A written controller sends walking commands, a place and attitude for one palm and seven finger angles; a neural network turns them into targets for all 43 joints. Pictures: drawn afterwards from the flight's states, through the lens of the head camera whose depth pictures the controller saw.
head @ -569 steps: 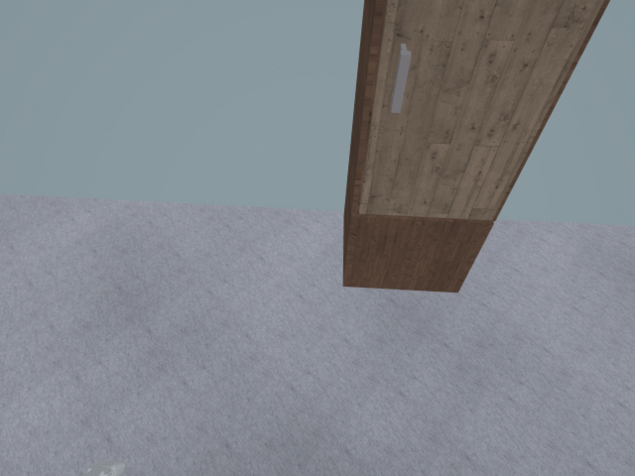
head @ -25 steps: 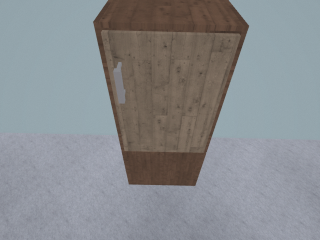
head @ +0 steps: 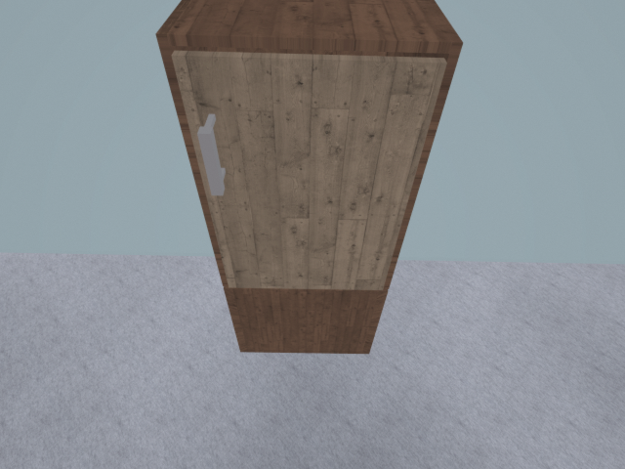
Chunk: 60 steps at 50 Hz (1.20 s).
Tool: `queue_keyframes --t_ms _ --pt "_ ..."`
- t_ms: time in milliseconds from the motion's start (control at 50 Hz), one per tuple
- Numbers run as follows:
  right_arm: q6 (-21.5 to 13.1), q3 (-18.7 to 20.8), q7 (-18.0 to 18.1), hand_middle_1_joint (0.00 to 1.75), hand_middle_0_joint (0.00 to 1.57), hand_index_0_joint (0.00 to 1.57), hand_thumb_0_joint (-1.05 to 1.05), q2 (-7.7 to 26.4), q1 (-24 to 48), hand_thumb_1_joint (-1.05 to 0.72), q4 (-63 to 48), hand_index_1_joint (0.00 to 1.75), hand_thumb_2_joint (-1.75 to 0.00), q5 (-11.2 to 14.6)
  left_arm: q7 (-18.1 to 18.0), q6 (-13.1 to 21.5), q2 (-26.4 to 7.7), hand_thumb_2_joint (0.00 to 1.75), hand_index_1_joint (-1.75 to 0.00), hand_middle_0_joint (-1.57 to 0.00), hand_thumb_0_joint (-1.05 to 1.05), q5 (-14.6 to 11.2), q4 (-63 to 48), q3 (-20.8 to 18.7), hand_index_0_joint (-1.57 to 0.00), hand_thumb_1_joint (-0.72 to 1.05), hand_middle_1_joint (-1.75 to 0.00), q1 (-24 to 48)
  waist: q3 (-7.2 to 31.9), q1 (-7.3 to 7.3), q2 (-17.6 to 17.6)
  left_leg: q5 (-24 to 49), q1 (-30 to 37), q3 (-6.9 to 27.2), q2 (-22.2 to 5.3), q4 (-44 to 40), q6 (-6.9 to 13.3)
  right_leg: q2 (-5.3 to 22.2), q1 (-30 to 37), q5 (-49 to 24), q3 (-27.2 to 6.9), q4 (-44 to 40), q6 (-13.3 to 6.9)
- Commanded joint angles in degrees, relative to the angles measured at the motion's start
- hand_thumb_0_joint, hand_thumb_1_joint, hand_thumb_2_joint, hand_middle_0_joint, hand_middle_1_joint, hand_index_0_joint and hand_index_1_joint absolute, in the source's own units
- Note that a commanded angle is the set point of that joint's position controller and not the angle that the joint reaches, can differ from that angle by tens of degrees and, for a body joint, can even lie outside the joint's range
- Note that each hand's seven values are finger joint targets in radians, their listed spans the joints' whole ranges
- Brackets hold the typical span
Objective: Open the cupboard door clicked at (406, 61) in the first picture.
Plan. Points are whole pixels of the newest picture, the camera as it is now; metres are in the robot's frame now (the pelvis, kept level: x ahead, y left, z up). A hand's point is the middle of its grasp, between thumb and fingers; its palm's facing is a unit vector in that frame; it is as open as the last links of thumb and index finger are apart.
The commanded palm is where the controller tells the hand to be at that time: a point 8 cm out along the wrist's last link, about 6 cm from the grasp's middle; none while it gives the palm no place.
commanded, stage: come to a stop and stand still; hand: left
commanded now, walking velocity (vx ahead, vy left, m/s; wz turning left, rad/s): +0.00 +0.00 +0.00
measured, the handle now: (214, 155) +0.57 +0.21 +0.09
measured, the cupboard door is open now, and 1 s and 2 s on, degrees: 0 0 0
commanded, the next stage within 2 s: look again from close up in 0.36 s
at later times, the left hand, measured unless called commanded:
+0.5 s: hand out of the picture -0.01 +0.14 -0.18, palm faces +0.02 -0.99 -0.16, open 7.3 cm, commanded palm none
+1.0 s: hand out of the picture +0.00 +0.13 -0.17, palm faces +0.03 -0.99 -0.16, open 7.3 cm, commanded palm none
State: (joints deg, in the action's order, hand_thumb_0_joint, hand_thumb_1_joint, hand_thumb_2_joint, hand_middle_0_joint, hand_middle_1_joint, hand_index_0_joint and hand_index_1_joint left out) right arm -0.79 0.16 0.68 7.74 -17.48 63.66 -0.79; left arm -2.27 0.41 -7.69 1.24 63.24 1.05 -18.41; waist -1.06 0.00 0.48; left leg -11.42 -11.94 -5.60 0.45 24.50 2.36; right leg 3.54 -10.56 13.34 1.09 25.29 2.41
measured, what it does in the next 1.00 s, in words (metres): stands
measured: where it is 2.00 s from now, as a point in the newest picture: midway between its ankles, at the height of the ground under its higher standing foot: outside the picture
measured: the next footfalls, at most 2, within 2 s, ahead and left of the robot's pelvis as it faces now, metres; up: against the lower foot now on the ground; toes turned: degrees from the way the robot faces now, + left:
none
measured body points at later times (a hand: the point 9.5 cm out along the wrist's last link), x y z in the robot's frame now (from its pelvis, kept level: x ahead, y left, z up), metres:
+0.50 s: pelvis +0.00 -0.02 +0.00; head +0.01 -0.01 +0.45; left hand -0.01 +0.19 -0.16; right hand -0.01 -0.23 -0.16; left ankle +0.02 +0.09 -0.74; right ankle +0.00 -0.15 -0.74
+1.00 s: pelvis +0.01 -0.02 +0.00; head +0.02 -0.02 +0.45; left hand +0.00 +0.18 -0.16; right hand +0.00 -0.23 -0.16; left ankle +0.02 +0.09 -0.74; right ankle +0.00 -0.15 -0.74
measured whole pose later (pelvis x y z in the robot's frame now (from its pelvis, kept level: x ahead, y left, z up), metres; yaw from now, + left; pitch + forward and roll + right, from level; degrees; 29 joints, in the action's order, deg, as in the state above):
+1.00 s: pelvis +0.01 -0.02 +0.00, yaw +0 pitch -1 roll +0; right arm -1.2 0.2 1.4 7.0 -17.4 65.1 -1.0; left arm -2.3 1.1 -6.7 1.1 63.8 0.3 -18.3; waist -1.4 -0.3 0.5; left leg -11.4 -10.4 -5.2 -1.3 22.8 0.4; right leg 1.7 -9.4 13.8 1.4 24.1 0.6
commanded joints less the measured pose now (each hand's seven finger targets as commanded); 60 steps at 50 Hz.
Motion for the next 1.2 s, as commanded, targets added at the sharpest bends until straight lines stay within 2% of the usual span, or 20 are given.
queue_keyframes --t_ms 0,160,200,320,400,540,640,700,780,800,940,1020,1040,1060,1080,1100,1120,1140,1160,1180 --pt "-0.9 1.2 0.6 0.30 0.20 0.20 0.00 5.3 -2.6 -0.90 -1.4 0.30 -0.90 0.4 -0.3 1.0 -5.3 0.90 -0.30 -0.20 0.00 -0.2 -1.6 -1.2 -0.20 0.90 -0.30 -3.9 -3.9 0.07 1.1 -1.9 -0.8 6.7 -6.3 -6.2 -0.2 2.8 -3.7 -1.6 -3.0 -4.8 -3.3" --pt "-0.8 1.1 0.6 0.30 0.20 0.20 0.00 4.7 -2.5 -0.90 -1.0 0.30 -0.90 0.3 -0.2 1.2 -4.9 0.90 -0.30 -0.20 0.00 -0.3 -1.4 -1.4 -0.20 0.90 -0.30 -4.4 -4.1 0.03 0.1 -2.0 -0.6 6.1 -6.1 -6.1 -0.6 2.7 -4.3 -0.3 -3.5 -5.6 -3.5" --pt "-0.8 1.1 0.6 0.30 0.20 0.20 0.00 4.4 -2.7 -0.90 -0.9 0.30 -0.90 0.3 -0.2 1.1 -4.8 0.90 -0.30 -0.20 0.00 -0.2 -1.4 -1.4 -0.20 0.90 -0.30 -4.4 -4.6 0.02 0.8 -2.5 -1.0 6.2 -6.2 -6.2 -0.6 2.5 -4.3 0.0 -3.4 -5.8 -3.5" --pt "-0.9 1.1 0.7 0.30 0.20 0.20 0.00 4.3 -2.6 -0.90 -0.8 0.30 -0.90 0.2 -0.1 1.2 -4.6 0.90 -0.30 -0.20 0.00 -0.3 -1.4 -1.5 -0.20 0.90 -0.30 -4.6 -3.8 -0.13 -0.3 -1.2 -0.4 6.1 -6.2 -6.0 -0.7 2.6 -4.0 -0.9 -3.6 -5.9 -3.7" --pt "-1.0 1.1 0.8 0.30 0.20 0.20 0.00 4.2 -3.0 -0.90 -0.7 0.30 -0.90 0.2 -0.1 1.2 -4.4 0.90 -0.30 -0.20 0.00 -0.3 -1.4 -1.5 -0.20 0.90 -0.30 -4.4 -3.0 -0.07 0.4 0.2 0.2 6.2 -6.5 -5.9 -0.7 2.4 -3.3 -2.0 -3.3 -5.6 -3.7" --pt "-1.0 1.0 0.9 0.30 0.20 0.20 0.00 4.2 -3.1 -0.90 -0.4 0.30 -0.90 0.1 -0.1 1.1 -4.0 0.90 -0.30 -0.20 0.00 -0.3 -1.2 -1.6 -0.20 0.90 -0.30 -4.5 -3.9 -0.19 -0.6 -0.6 -0.3 6.2 -6.6 -6.7 -0.8 2.2 -3.5 -2.0 -3.2 -5.4 -3.7" --pt "-1.2 0.9 1.0 0.30 0.20 0.20 0.00 4.1 -3.5 -0.90 -0.4 0.30 -0.90 0.1 -0.1 1.3 -3.9 0.90 -0.30 -0.20 0.00 -0.3 -1.2 -1.7 -0.20 0.90 -0.30 -4.4 -2.7 -0.24 -0.3 2.2 0.5 6.0 -6.8 -6.4 -0.7 2.3 -2.4 -3.7 -3.2 -5.3 -3.7" --pt "-1.2 0.9 1.0 0.30 0.20 0.20 0.00 4.1 -3.5 -0.90 -0.2 0.30 -0.90 0.1 -0.2 1.3 -3.9 0.90 -0.30 -0.20 0.00 -0.3 -1.1 -1.7 -0.20 0.90 -0.30 -4.4 -3.1 -0.32 0.5 2.9 0.9 5.9 -6.9 -6.2 -0.7 2.2 -2.6 -3.9 -3.0 -5.3 -3.7" --pt "-1.2 0.9 1.0 0.30 0.20 0.20 0.00 3.9 -3.6 -0.90 0.0 0.30 -0.90 0.1 -0.1 1.3 -3.7 0.90 -0.30 -0.20 0.00 -0.4 -0.9 -1.8 -0.20 0.90 -0.30 -4.4 -3.1 -0.28 -0.3 2.6 0.8 5.8 -6.7 -6.4 -0.8 2.2 -2.5 -3.8 -3.2 -5.4 -3.8" --pt "-1.1 0.9 1.0 0.30 0.20 0.20 0.00 3.7 -3.7 -0.90 0.1 0.30 -0.90 0.2 -0.2 1.3 -4.0 0.90 -0.30 -0.20 0.00 -0.3 -1.0 -1.8 -0.20 0.90 -0.30 -4.4 -3.3 -0.31 0.6 3.1 0.9 5.8 -6.8 -6.2 -0.7 2.2 -2.3 -4.1 -3.0 -5.6 -3.7" --pt "-1.2 0.8 1.1 0.30 0.20 0.20 0.00 3.7 -3.8 -0.90 0.2 0.30 -0.90 0.1 -0.2 1.4 -3.7 0.90 -0.30 -0.20 0.00 -0.3 -0.7 -1.8 -0.20 0.90 -0.30 -4.5 -2.9 -0.29 -0.1 4.3 1.7 5.7 -6.8 -6.3 -0.8 2.2 -2.0 -5.0 -3.1 -5.6 -3.7" --pt "-1.1 0.7 1.1 0.30 0.20 0.20 0.00 3.6 -3.8 -0.90 0.2 0.30 -0.90 0.1 -0.2 1.3 -3.5 0.90 -0.30 -0.20 0.00 -0.3 -0.7 -1.7 -0.20 0.90 -0.30 -4.7 -4.1 -0.37 0.3 3.2 1.2 5.6 -6.7 -6.5 -0.9 2.2 -2.5 -4.2 -3.3 -6.0 -3.8" --pt "-1.5 0.9 0.4 0.30 0.20 0.20 0.00 7.0 3.2 -0.90 -4.1 0.30 -0.90 0.5 -2.1 2.2 -6.5 0.90 -0.30 -0.20 0.00 0.5 1.1 -1.5 -0.20 0.90 -0.30 -7.2 -5.1 -2.32 0.9 6.1 -3.0 4.0 -7.5 6.6 -2.4 5.5 -3.5 -21.1 -6.4 -5.6 -3.4" --pt "-9.1 1.3 2.9 0.30 0.20 0.20 0.00 17.2 2.1 -0.90 -24.9 0.30 -0.90 2.9 -1.3 14.3 -16.6 0.89 -0.32 -0.20 0.00 -12.3 -89.8 -4.0 -0.20 0.88 -0.32 35.9 23.8 6.19 -9.6 7.7 13.3 4.1 -1.0 -0.4 -0.5 -0.7 2.2 -13.8 -0.6 0.3 -3.7" --pt "-14.6 0.5 4.5 0.30 0.20 0.20 0.00 12.3 6.1 -0.90 -21.5 0.30 -0.90 2.8 -4.9 11.6 -13.6 0.88 -0.33 -0.20 0.00 -7.6 -75.9 -5.3 -0.20 0.85 -0.33 13.6 24.3 0.27 -15.2 9.2 12.9 3.1 -2.6 -1.2 -0.5 -2.8 0.9 -5.1 1.5 4.4 -5.1" --pt "-16.6 1.2 4.4 0.30 0.20 0.20 0.00 9.5 6.5 -0.90 -21.5 0.30 -0.90 4.4 -7.4 2.9 -3.2 0.87 -0.34 -0.21 0.00 -8.3 -64.9 0.6 -0.21 0.83 -0.34 -1.9 12.6 1.51 -11.8 1.5 2.9 4.9 -3.4 -2.1 -1.6 -2.6 -5.3 1.4 4.4 4.6 -3.9" --pt "-17.6 0.9 4.2 0.30 0.20 0.20 0.00 10.1 4.2 -0.90 -21.0 0.30 -0.90 5.0 -6.7 0.9 4.5 0.86 -0.36 -0.21 0.00 -9.8 -65.1 5.9 -0.21 0.81 -0.36 -2.8 3.8 2.50 -5.8 -5.6 -2.3 5.7 -2.8 -1.9 -1.4 -2.8 -8.0 2.3 5.3 3.7 -3.5" --pt "-19.0 1.4 4.7 0.30 0.20 0.20 0.00 12.0 5.4 -0.90 -24.3 0.30 -0.90 5.2 -5.8 3.5 3.3 0.85 -0.37 -0.21 0.00 -11.1 -71.6 6.7 -0.21 0.78 -0.37 0.0 -0.6 3.10 -3.1 -9.2 -4.1 6.7 -2.4 -0.2 -1.0 -2.9 -10.8 5.7 5.4 3.3 -3.0" --pt "-20.2 1.8 4.8 0.30 0.20 0.20 0.00 13.6 5.9 -0.90 -25.4 0.30 -0.90 4.4 -5.2 6.2 1.0 0.84 -0.39 -0.21 0.00 -10.8 -72.9 5.8 -0.21 0.76 -0.39 0.0 0.1 4.35 0.6 -10.8 -5.3 6.8 -1.7 2.4 -0.8 -3.0 -14.0 9.3 5.0 3.3 -2.8" --pt "-20.8 2.0 4.8 0.30 0.20 0.20 0.00 13.6 5.5 -0.90 -27.1 0.30 -0.90 3.3 -4.4 8.8 1.2 0.83 -0.40 -0.21 0.00 -10.6 -71.4 5.0 -0.21 0.74 -0.40 -1.6 -0.4 4.40 5.8 -11.5 -8.1 7.0 -0.9 5.3 -0.8 -3.4 -17.5 12.6 5.4 4.6 -2.6"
